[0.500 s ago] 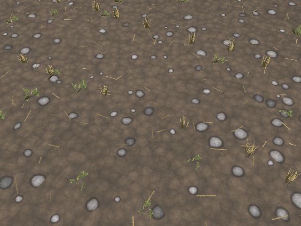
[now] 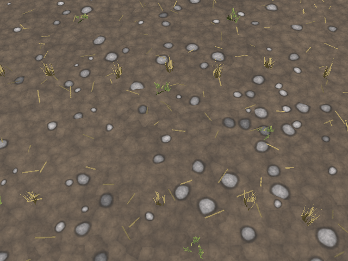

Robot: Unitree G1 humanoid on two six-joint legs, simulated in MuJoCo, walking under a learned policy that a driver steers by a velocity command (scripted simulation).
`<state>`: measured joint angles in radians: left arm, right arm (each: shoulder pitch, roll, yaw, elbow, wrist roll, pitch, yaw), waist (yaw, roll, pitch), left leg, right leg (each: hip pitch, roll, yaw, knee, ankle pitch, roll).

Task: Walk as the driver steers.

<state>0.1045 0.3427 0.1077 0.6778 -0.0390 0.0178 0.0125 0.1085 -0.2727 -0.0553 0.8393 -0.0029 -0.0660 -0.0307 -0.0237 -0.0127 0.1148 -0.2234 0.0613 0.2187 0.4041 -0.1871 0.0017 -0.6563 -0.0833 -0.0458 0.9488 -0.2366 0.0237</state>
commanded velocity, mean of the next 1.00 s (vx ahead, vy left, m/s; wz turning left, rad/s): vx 0.04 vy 0.00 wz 0.10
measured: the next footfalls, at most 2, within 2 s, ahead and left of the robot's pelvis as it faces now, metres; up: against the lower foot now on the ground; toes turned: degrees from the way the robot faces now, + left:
right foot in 0.14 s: +0.20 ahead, -0.11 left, +0.00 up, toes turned -12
left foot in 0.54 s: +0.20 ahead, +0.13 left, +0.00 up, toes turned -8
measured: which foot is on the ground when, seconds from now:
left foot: down 0.00-0.14, up 0.16-0.52, down 0.54-0.90, up 0.92-1.00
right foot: up 0.00-0.12, down 0.14-0.56, up 0.58-0.88, down 0.90-1.00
